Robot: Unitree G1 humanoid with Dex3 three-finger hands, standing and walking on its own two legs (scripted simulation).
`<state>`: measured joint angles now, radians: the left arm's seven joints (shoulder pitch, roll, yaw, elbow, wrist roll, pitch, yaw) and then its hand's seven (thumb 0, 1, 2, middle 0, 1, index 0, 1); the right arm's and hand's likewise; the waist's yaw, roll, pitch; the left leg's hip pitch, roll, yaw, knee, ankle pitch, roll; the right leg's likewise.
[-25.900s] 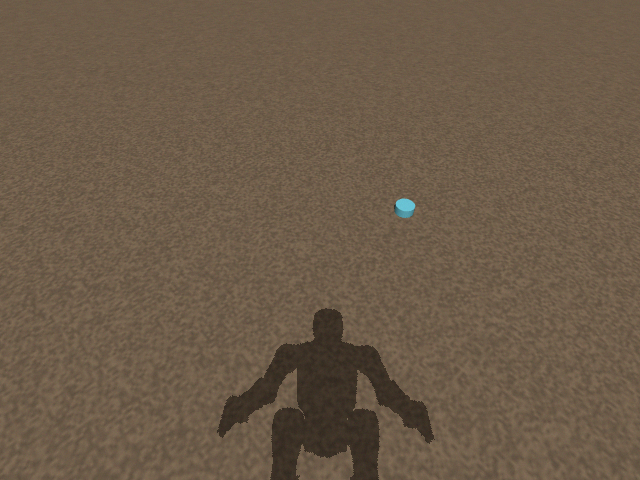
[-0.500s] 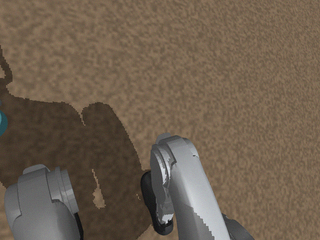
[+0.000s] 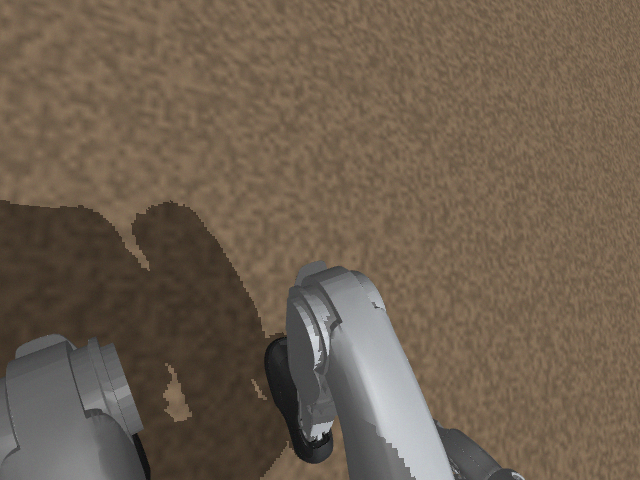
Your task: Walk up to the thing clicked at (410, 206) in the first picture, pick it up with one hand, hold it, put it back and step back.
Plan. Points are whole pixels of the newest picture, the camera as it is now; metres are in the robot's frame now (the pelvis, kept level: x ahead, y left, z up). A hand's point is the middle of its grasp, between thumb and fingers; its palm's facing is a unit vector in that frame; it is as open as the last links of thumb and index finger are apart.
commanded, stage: rest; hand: left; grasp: from above
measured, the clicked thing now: out of the picture +0.42 +0.33 -0.27
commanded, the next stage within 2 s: open in 0.14 s
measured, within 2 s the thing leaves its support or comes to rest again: rests again in 1.60 s
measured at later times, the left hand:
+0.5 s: hand out of the picture +0.41 +0.32 -0.25, palm faces -0.45 -0.16 -0.88, open 11.7 cm
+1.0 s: hand out of the picture +0.41 +0.33 -0.25, palm faces -0.46 -0.17 -0.87, open 13.9 cm
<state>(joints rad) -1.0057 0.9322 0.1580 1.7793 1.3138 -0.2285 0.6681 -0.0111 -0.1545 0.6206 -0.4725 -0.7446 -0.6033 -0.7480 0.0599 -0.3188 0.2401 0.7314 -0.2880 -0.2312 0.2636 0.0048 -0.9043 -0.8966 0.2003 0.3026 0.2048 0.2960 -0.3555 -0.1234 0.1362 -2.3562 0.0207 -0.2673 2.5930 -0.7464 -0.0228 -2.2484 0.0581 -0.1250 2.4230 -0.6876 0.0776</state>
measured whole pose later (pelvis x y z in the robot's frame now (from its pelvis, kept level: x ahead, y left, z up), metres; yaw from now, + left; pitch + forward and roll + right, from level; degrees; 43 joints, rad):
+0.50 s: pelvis +0.00 +0.00 +0.00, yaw -1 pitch +26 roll -14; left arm -1.02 0.96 0.13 1.81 1.31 -0.23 0.69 -0.01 -0.19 0.69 -0.37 -0.86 -0.43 -0.82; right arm 0.05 -0.34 0.27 0.72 -0.30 -0.26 0.28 0.01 -0.90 -0.90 0.20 0.30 0.21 0.30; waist -0.36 -0.14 0.16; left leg -2.35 0.02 -0.28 2.59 -0.74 -0.02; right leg -2.23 0.06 -0.14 2.41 -0.67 0.08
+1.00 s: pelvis +0.00 +0.00 +0.00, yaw -1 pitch +26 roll -15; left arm -1.02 0.98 0.13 1.79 1.27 -0.22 0.65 0.00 -0.48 0.94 -0.09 -1.05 -0.10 -1.02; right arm 0.05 -0.35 0.28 0.71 -0.29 -0.27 0.29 0.01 -0.90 -0.90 0.20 0.30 0.20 0.30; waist -0.36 -0.14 0.17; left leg -2.34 0.02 -0.29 2.59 -0.74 -0.02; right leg -2.22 0.06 -0.15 2.40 -0.68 0.08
